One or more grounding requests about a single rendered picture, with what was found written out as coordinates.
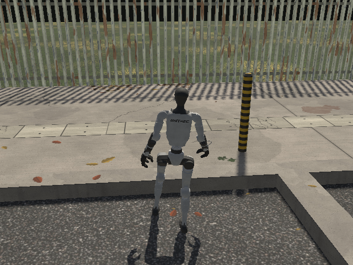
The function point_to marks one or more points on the right robot foot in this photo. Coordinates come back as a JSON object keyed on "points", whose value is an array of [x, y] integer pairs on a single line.
{"points": [[184, 228]]}

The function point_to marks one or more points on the robot left hand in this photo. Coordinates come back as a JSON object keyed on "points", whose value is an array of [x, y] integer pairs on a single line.
{"points": [[143, 160]]}

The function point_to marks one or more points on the robot right hand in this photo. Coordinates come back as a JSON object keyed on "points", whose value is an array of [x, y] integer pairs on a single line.
{"points": [[204, 155]]}

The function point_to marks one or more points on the right robot upper arm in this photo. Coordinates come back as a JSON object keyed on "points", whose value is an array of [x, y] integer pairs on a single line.
{"points": [[199, 126]]}

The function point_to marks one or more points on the robot left forearm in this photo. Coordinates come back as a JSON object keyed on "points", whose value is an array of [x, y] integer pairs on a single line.
{"points": [[149, 146]]}

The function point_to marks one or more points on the left robot upper arm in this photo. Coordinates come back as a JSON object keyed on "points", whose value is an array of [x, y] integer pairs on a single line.
{"points": [[158, 124]]}

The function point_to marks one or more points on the robot right forearm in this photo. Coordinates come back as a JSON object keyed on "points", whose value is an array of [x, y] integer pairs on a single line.
{"points": [[204, 144]]}

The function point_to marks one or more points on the robot right thigh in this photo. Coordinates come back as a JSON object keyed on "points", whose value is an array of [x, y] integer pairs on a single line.
{"points": [[188, 165]]}

